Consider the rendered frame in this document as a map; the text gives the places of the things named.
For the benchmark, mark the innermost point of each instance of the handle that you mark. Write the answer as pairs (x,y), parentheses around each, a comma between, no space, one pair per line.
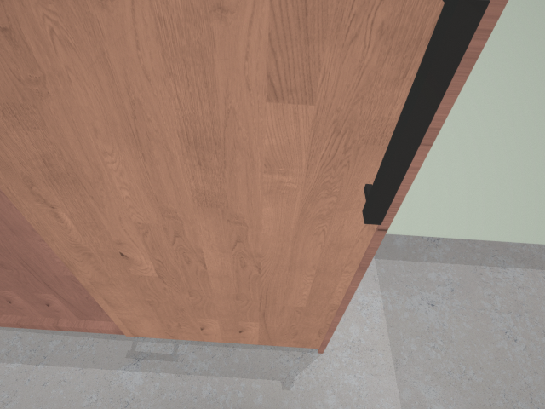
(451,36)

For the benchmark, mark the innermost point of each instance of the wardrobe door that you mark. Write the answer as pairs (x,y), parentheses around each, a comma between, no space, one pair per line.
(199,165)
(34,282)

